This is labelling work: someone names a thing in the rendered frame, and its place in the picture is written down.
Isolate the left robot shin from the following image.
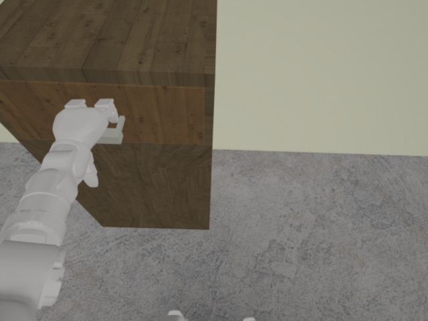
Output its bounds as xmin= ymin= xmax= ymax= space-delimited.
xmin=168 ymin=310 xmax=183 ymax=316

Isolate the left robot forearm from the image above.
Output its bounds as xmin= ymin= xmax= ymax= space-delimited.
xmin=0 ymin=139 xmax=91 ymax=247

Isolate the drawer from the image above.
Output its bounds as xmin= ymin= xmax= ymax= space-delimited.
xmin=0 ymin=80 xmax=205 ymax=144

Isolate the handle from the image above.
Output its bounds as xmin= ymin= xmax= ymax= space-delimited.
xmin=97 ymin=116 xmax=125 ymax=144

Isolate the robot left hand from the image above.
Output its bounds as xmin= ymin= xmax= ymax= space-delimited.
xmin=53 ymin=98 xmax=119 ymax=187

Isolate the robot left upper arm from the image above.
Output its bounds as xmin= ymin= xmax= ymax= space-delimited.
xmin=0 ymin=240 xmax=66 ymax=321

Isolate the cabinet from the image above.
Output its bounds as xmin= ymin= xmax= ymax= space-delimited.
xmin=0 ymin=0 xmax=217 ymax=230

